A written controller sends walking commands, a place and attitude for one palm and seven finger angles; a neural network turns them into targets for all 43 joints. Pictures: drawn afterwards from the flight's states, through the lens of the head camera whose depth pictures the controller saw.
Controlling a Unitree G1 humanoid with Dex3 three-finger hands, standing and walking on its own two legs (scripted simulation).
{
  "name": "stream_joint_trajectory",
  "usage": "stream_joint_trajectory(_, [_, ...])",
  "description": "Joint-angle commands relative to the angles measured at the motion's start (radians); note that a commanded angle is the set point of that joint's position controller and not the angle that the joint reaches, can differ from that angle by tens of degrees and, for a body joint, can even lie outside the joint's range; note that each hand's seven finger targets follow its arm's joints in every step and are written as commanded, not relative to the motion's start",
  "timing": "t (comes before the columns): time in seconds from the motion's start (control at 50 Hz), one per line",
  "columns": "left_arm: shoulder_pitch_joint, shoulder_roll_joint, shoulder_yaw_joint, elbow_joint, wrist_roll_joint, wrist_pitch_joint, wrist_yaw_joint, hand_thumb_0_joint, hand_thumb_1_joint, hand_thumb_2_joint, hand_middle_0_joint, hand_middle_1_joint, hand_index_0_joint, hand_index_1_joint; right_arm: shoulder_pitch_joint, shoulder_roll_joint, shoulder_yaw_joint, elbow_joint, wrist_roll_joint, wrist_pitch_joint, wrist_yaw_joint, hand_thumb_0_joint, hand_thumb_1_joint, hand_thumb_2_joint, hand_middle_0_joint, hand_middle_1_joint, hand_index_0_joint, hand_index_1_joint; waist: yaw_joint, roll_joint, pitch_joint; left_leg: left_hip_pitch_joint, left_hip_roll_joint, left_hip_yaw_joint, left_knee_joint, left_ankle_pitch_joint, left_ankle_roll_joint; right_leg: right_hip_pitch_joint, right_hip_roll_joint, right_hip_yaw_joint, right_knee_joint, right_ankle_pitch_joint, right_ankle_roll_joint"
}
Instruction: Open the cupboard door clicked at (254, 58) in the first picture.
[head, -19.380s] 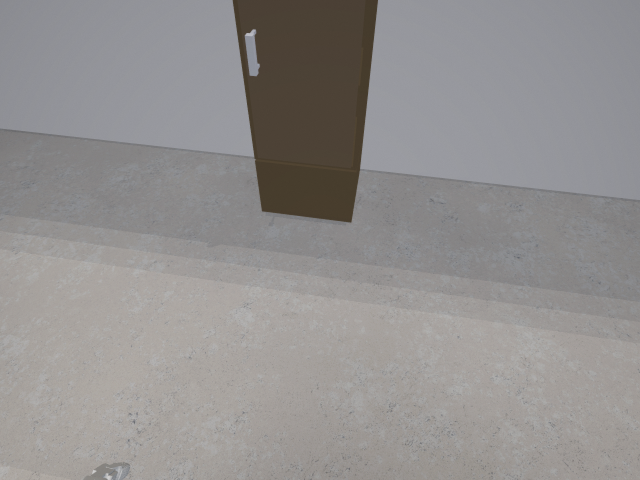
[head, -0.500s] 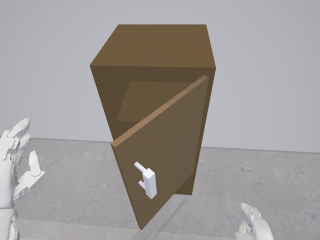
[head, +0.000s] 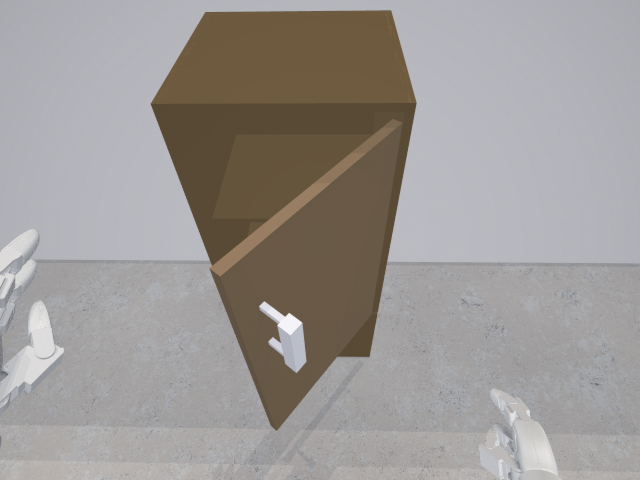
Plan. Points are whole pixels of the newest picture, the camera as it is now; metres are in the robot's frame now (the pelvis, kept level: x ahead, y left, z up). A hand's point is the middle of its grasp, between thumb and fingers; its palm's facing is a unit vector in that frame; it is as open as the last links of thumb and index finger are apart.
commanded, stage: step back with the hand held close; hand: left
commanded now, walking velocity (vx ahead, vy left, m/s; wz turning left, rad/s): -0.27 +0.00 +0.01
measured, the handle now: (282, 336) +0.31 +0.08 -0.03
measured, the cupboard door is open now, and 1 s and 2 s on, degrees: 52 52 52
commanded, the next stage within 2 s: stop stepping back and stand still in 0.92 s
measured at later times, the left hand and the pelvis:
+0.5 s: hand out of the picture +0.10 +0.28 +0.16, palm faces +0.46 -0.75 -0.48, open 7.4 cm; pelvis -0.09 +0.01 -0.02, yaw +2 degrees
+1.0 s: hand out of the picture +0.04 +0.26 +0.16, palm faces +0.36 -0.80 -0.47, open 7.4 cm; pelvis -0.17 +0.01 -0.01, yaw +0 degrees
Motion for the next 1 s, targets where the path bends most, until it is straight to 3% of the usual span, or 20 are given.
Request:
stream_joint_trajectory(0.0, [-0.008, 0.209, 0.172, -0.222, -0.011, -0.063, 0.045, 0.0, 0.9, 0.9, -0.2, -0.3, -0.2, -0.3, -0.097, -0.1, -0.045, -0.173, 0.007, -0.032, -0.013, 0.0, -0.9, -0.9, 0.2, 0.3, 0.2, 0.3, 0.003, 0.015, -0.195, 0.063, 0.028, -0.012, -0.008, 0.369, 0.024, 0.035, -0.037, 0.009, 0.006, 0.385, 0.003])
stream_joint_trajectory(0.12, [-0.001, 0.201, 0.166, -0.245, -0.006, -0.079, 0.056, 0.0, 0.9, 0.9, -0.2, -0.3, -0.2, -0.3, -0.088, -0.101, -0.046, -0.182, 0.01, -0.043, -0.015, 0.0, -0.9, -0.9, 0.2, 0.3, 0.2, 0.3, 0.001, 0.017, -0.158, -0.047, 0.043, -0.033, -0.046, 0.192, 0.033, 0.026, -0.022, 0.016, 0.024, 0.232, 0.008])
stream_joint_trajectory(0.26, [-0.015, 0.186, 0.178, -0.242, 0.017, -0.117, 0.065, 0.0, 0.9, 0.9, -0.2, -0.3, -0.2, -0.3, -0.079, -0.118, -0.044, -0.188, 0.009, -0.077, -0.011, 0.0, -0.9, -0.9, 0.2, 0.3, 0.2, 0.3, -0.002, 0.089, -0.076, -0.357, 0.089, -0.113, -0.16, -0.299, 0.077, 0.113, 0.011, 0.032, 0.117, 0.011, 0.01])
stream_joint_trajectory(0.34, [-0.033, 0.187, 0.194, -0.254, 0.033, -0.137, 0.066, 0.0, 0.9, 0.9, -0.2, -0.3, -0.2, -0.3, -0.065, -0.118, -0.049, -0.183, 0.005, -0.108, -0.011, 0.0, -0.9, -0.9, 0.2, 0.3, 0.2, 0.3, -0.001, 0.088, -0.087, -0.451, 0.11, -0.142, -0.158, -0.41, 0.096, 0.15, 0.028, 0.045, 0.178, -0.018, 0.013])
stream_joint_trajectory(0.44, [-0.053, 0.188, 0.174, -0.278, 0.021, -0.146, 0.075, 0.0, 0.9, 0.9, -0.2, -0.3, -0.2, -0.3, -0.033, -0.1, -0.049, -0.145, -0.001, -0.127, -0.002, 0.0, -0.9, -0.9, 0.2, 0.3, 0.2, 0.3, -0.015, -0.098, -0.08, -0.184, -0.012, -0.039, 0.147, -0.245, 0.029, -0.202, -0.102, 0.193, -0.073, -0.214, -0.053])
stream_joint_trajectory(0.5, [-0.09, 0.195, 0.159, -0.296, 0.016, -0.142, 0.097, 0.0, 0.9, 0.9, -0.2, -0.3, -0.2, -0.3, -0.027, -0.093, -0.047, -0.105, -0.005, -0.125, -0.004, 0.0, -0.9, -0.9, 0.2, 0.3, 0.2, 0.3, -0.026, -0.111, -0.097, -0.003, -0.042, -0.013, 0.259, -0.141, 0.002, -0.387, -0.163, 0.174, -0.121, -0.223, -0.089])
stream_joint_trajectory(0.56, [-0.098, 0.209, 0.178, -0.301, 0.013, -0.151, 0.101, 0.0, 0.9, 0.9, -0.2, -0.3, -0.2, -0.3, -0.052, -0.104, -0.041, -0.114, -0.003, -0.124, -0.017, 0.0, -0.9, -0.9, 0.2, 0.3, 0.2, 0.3, -0.024, 0.024, -0.05, -0.136, 0.046, -0.132, 0.017, -0.274, 0.032, -0.314, -0.051, 0.081, 0.006, -0.266, -0.022])
stream_joint_trajectory(0.6, [-0.087, 0.205, 0.206, -0.304, 0.028, -0.162, 0.095, 0.0, 0.9, 0.9, -0.2, -0.3, -0.2, -0.3, -0.083, -0.124, -0.045, -0.132, -0.005, -0.138, -0.024, 0.0, -0.9, -0.9, 0.2, 0.3, 0.2, 0.3, -0.013, 0.243, -0.071, -0.466, 0.212, -0.349, -0.294, -0.567, 0.11, 0.01, 0.084, 0.018, 0.353, -0.16, 0.019])
stream_joint_trajectory(0.62, [-0.097, 0.208, 0.222, -0.32, 0.034, -0.166, 0.089, 0.0, 0.9, 0.9, -0.2, -0.3, -0.2, -0.3, -0.076, -0.111, -0.053, -0.134, -0.011, -0.143, -0.02, 0.0, -0.9, -0.9, 0.2, 0.3, 0.2, 0.3, -0.002, 0.263, -0.113, -0.513, 0.273, -0.417, -0.344, -0.573, 0.15, 0.085, 0.113, 0.025, 0.533, -0.131, 0.016])
stream_joint_trajectory(0.66, [-0.067, 0.2, 0.218, -0.285, 0.032, -0.171, 0.078, 0.0, 0.9, 0.9, -0.2, -0.3, -0.2, -0.3, -0.066, -0.098, -0.066, -0.118, -0.015, -0.156, 0.001, 0.0, -0.9, -0.9, 0.2, 0.3, 0.2, 0.3, -0.003, 0.154, -0.129, -0.408, 0.274, -0.363, -0.269, -0.418, 0.173, 0.001, 0.108, 0.068, 0.597, -0.218, 0.0])
stream_joint_trajectory(0.7, [-0.004, 0.18, 0.204, -0.243, 0.015, -0.167, 0.074, 0.0, 0.9, 0.9, -0.2, -0.3, -0.2, -0.3, -0.071, -0.094, -0.064, -0.111, -0.014, -0.167, 0.017, 0.0, -0.9, -0.9, 0.2, 0.3, 0.2, 0.3, 0.002, 0.176, -0.112, -0.339, 0.237, -0.281, -0.232, -0.337, 0.154, -0.029, 0.096, 0.042, 0.468, -0.256, -0.014])
stream_joint_trajectory(0.76, [-0.012, 0.176, 0.159, -0.289, -0.009, -0.163, 0.058, 0.0, 0.9, 0.9, -0.2, -0.3, -0.2, -0.3, -0.065, -0.084, -0.051, -0.078, -0.018, -0.168, 0.038, 0.0, -0.9, -0.9, 0.2, 0.3, 0.2, 0.3, 0.001, 0.176, -0.125, -0.182, 0.164, -0.19, -0.174, -0.222, 0.058, -0.06, 0.067, 0.02, 0.064, -0.242, -0.051])
stream_joint_trajectory(0.78, [-0.022, 0.195, 0.159, -0.294, -0.01, -0.169, 0.051, 0.0, 0.9, 0.9, -0.2, -0.3, -0.2, -0.3, -0.053, -0.074, -0.049, -0.07, -0.019, -0.158, 0.041, 0.0, -0.9, -0.9, 0.2, 0.3, 0.2, 0.3, -0.009, 0.07, -0.122, -0.121, 0.115, -0.131, -0.031, -0.118, 0.023, -0.119, -0.029, 0.146, -0.102, -0.182, -0.087])
stream_joint_trajectory(0.8, [-0.03, 0.242, 0.184, -0.298, -0.001, -0.171, 0.056, 0.0, 0.9, 0.9, -0.2, -0.3, -0.2, -0.3, -0.045, -0.06, -0.046, -0.059, -0.02, -0.14, 0.042, 0.0, -0.9, -0.9, 0.2, 0.3, 0.2, 0.3, -0.012, -0.097, -0.137, -0.067, 0.031, -0.046, 0.19, -0.071, -0.015, -0.217, -0.2, 0.363, -0.191, -0.046, -0.134])
stream_joint_trajectory(0.82, [-0.096, 0.263, 0.181, -0.311, -0.003, -0.179, 0.065, 0.0, 0.9, 0.9, -0.2, -0.3, -0.2, -0.3, -0.075, -0.052, -0.032, -0.063, -0.019, -0.14, 0.035, 0.0, -0.9, -0.9, 0.2, 0.3, 0.2, 0.3, 0.002, -0.163, -0.122, -0.066, -0.018, 0.009, 0.378, -0.122, -0.038, -0.272, -0.307, 0.358, -0.195, 0.236, -0.161])
stream_joint_trajectory(0.86, [-0.112, 0.252, 0.171, -0.301, 0.015, -0.151, 0.064, 0.0, 0.9, 0.9, -0.2, -0.3, -0.2, -0.3, -0.094, -0.054, -0.04, -0.083, -0.003, -0.143, 0.02, 0.0, -0.9, -0.9, 0.2, 0.3, 0.2, 0.3, 0.003, -0.253, -0.156, -0.19, -0.032, -0.038, 0.475, -0.174, -0.023, -0.121, -0.257, 0.245, -0.03, 0.643, -0.152])
stream_joint_trajectory(0.92, [-0.086, 0.237, 0.18, -0.291, 0.011, -0.126, 0.058, 0.0, 0.9, 0.9, -0.2, -0.3, -0.2, -0.3, -0.112, -0.044, -0.007, -0.097, -0.008, -0.111, -0.012, 0.0, -0.9, -0.9, 0.2, 0.3, 0.2, 0.3, -0.014, -0.067, -0.12, -0.101, -0.033, 0.007, 0.045, 0.105, -0.022, -0.039, -0.121, 0.104, 0.123, 0.718, -0.06])
stream_joint_trajectory(0.94, [-0.097, 0.252, 0.187, -0.329, 0.006, -0.135, 0.056, 0.0, 0.9, 0.9, -0.2, -0.3, -0.2, -0.3, -0.103, -0.078, -0.019, -0.097, -0.004, -0.114, -0.015, 0.0, -0.9, -0.9, 0.2, 0.3, 0.2, 0.3, -0.01, 0.037, -0.16, 0.026, 0.054, -0.056, -0.06, 0.53, 0.007, -0.086, -0.035, 0.064, 0.186, 0.533, -0.001])
stream_joint_trajectory(0.96, [-0.088, 0.274, 0.21, -0.348, 0.001, -0.144, 0.055, 0.0, 0.9, 0.9, -0.2, -0.3, -0.2, -0.3, -0.078, -0.091, -0.037, -0.092, -0.005, -0.123, -0.004, 0.0, -0.9, -0.9, 0.2, 0.3, 0.2, 0.3, 0.008, 0.113, -0.249, 0.17, 0.183, -0.161, -0.057, 0.832, 0.06, -0.142, 0.037, 0.052, 0.29, 0.114, 0.012])
stream_joint_trajectory(0.98, [-0.063, 0.228, 0.175, -0.305, -0.017, -0.159, 0.042, 0.0, 0.9, 0.9, -0.2, -0.3, -0.2, -0.3, -0.044, -0.095, -0.05, -0.087, 0.007, -0.143, 0.016, 0.0, -0.9, -0.9, 0.2, 0.3, 0.2, 0.3, 0.005, 0.134, -0.269, 0.228, 0.265, -0.187, -0.11, 0.817, 0.099, -0.18, 0.063, 0.086, 0.403, -0.25, 0.002])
